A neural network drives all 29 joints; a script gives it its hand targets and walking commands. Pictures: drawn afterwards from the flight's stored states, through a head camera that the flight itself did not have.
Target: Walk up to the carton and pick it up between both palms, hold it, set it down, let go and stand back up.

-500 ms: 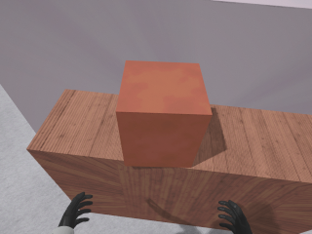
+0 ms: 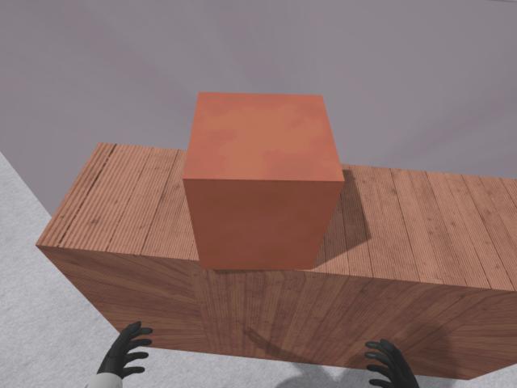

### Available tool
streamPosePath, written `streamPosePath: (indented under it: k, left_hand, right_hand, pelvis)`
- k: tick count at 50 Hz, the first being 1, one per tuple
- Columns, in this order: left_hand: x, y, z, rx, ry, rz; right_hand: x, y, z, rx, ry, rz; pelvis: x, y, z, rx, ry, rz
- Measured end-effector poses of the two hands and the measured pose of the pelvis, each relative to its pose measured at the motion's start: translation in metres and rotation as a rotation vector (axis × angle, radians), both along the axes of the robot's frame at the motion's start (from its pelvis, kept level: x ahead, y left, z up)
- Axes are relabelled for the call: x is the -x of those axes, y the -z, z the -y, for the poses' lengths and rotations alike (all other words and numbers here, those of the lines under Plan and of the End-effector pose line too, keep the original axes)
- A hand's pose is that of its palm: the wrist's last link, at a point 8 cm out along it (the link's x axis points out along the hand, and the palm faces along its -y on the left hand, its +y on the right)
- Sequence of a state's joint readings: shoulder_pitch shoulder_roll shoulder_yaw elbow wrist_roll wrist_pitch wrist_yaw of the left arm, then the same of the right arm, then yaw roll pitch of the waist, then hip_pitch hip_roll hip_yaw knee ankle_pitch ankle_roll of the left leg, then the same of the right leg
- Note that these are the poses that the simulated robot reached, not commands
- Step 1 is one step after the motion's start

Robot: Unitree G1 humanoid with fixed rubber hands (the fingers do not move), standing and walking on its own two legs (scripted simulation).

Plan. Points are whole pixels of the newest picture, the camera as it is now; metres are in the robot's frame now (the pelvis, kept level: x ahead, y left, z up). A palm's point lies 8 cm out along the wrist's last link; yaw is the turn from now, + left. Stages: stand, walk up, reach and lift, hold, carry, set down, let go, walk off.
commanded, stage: let go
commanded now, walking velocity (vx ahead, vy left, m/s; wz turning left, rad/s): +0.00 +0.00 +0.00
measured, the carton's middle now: (258, 186) +0.44 +0.02 +0.05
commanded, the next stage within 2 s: stand in 0.24 s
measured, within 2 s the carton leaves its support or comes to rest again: neither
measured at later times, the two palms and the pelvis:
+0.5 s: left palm out of the picture +0.08 +0.25 -0.12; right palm out of the picture +0.05 -0.26 -0.12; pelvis -0.01 +0.01 -0.01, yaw -2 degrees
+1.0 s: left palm out of the picture +0.02 +0.25 -0.14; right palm out of the picture -0.05 -0.22 -0.14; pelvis -0.03 +0.02 -0.01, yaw -4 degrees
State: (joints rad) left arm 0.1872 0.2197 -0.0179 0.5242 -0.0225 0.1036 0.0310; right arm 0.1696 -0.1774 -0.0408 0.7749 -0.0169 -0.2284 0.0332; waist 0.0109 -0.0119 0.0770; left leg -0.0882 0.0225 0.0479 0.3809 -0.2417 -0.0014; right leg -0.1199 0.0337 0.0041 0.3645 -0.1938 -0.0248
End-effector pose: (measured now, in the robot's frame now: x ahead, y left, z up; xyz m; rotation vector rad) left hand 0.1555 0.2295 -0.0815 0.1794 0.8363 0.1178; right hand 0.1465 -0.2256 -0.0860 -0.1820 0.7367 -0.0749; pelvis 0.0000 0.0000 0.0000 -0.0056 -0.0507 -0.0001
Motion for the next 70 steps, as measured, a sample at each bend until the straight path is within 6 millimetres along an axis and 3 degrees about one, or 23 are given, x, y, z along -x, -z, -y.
streamPosePath:
  k: [8, 13, 16, 19, 25, 31, 37, 56, 70]
  left_hand:
    - [-0.002, 0.001, 0.006, 0.012, 0.004, -0.007]
    - [0.004, 0.003, 0.008, 0.028, -0.014, -0.008]
    - [0.015, 0.009, 0.005, -0.015, 0.052, -0.009]
    - [0.034, 0.020, -0.004, -0.030, 0.066, -0.061]
    - [0.071, 0.040, -0.017, -0.026, 0.050, -0.180]
    - [0.094, 0.048, -0.019, -0.016, 0.047, -0.246]
    - [0.107, 0.050, -0.019, -0.015, 0.041, -0.277]
    - [0.152, 0.059, -0.019, -0.006, 0.001, -0.420]
    - [0.167, 0.066, -0.009, 0.019, -0.006, -0.497]
  right_hand:
    - [0.005, -0.002, 0.004, 0.007, 0.000, -0.002]
    - [0.007, -0.003, 0.005, 0.012, -0.005, -0.003]
    - [0.014, 0.007, 0.012, 0.042, 0.010, -0.087]
    - [0.033, 0.019, 0.021, 0.056, 0.059, -0.185]
    - [0.093, 0.036, 0.030, 0.080, 0.129, -0.353]
    - [0.142, 0.044, 0.024, 0.069, 0.177, -0.463]
    - [0.169, 0.050, 0.011, 0.040, 0.198, -0.513]
    - [0.202, 0.059, -0.007, 0.004, 0.228, -0.599]
    - [0.214, 0.064, -0.022, -0.028, 0.238, -0.655]
  pelvis:
    - [0.002, 0.000, 0.002, -0.003, 0.004, 0.010]
    - [0.004, 0.001, 0.002, -0.003, 0.002, 0.004]
    - [0.005, 0.004, 0.001, 0.002, 0.014, -0.023]
    - [0.007, 0.008, -0.001, 0.007, 0.023, -0.043]
    - [0.010, 0.012, -0.007, 0.007, 0.040, -0.067]
    - [0.014, 0.011, -0.014, -0.002, 0.051, -0.074]
    - [0.019, 0.010, -0.018, -0.009, 0.058, -0.072]
    - [0.026, 0.007, -0.023, -0.015, 0.068, -0.069]
    - [0.024, 0.006, -0.023, -0.013, 0.072, -0.059]
